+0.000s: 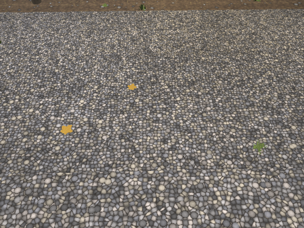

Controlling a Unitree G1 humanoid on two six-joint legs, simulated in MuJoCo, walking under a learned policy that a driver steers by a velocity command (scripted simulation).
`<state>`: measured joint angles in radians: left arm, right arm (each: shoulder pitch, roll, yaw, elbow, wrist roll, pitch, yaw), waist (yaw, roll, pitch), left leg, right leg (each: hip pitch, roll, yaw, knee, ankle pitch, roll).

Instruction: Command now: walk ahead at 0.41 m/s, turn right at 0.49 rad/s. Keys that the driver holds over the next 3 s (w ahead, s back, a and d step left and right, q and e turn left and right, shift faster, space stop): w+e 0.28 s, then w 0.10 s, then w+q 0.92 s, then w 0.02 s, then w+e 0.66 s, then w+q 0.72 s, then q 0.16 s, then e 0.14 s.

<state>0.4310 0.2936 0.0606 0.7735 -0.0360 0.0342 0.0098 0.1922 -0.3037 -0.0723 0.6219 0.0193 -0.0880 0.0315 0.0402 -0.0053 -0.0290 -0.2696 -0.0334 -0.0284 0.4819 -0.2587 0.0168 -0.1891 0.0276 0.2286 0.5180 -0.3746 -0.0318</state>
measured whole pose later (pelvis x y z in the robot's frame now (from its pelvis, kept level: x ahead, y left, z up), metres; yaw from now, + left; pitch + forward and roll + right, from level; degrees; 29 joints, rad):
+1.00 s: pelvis +0.56 -0.09 -0.20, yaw +1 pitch +1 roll -3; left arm 0.26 0.30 0.08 0.95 -0.01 -0.03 0.02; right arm 0.11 -0.27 -0.08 0.64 0.02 -0.02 0.04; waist 0.03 0.00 0.05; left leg -0.55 0.01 0.04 0.69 -0.13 0.11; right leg -0.02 -0.07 -0.22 0.65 -0.50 0.03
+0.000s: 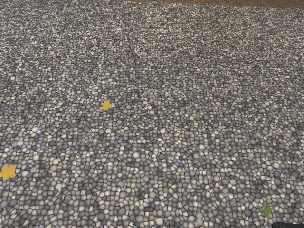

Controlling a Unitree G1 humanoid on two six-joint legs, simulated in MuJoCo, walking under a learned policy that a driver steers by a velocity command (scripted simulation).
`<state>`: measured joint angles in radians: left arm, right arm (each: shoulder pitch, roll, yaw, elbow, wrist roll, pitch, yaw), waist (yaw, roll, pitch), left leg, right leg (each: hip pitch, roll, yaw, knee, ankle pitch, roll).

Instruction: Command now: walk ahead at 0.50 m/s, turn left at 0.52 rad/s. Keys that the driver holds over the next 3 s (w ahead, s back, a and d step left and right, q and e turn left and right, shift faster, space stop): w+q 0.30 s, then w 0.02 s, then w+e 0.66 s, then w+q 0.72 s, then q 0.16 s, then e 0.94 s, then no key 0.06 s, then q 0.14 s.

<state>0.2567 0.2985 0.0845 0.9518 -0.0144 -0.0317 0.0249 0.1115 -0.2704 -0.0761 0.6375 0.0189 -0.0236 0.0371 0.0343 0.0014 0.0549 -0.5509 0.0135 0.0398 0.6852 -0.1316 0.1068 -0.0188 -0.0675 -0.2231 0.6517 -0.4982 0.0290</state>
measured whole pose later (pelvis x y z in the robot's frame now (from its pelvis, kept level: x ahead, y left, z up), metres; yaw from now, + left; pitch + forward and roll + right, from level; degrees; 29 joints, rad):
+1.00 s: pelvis +0.62 -0.07 -0.15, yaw -3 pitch +3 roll -1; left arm 0.40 0.22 0.03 0.88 -0.02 -0.05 0.01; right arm 0.10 -0.23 0.00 0.63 -0.02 -0.10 -0.03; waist 0.05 0.04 0.03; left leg -0.71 0.07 -0.11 0.82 -0.05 -0.08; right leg -0.23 0.17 0.12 0.47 -0.29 -0.10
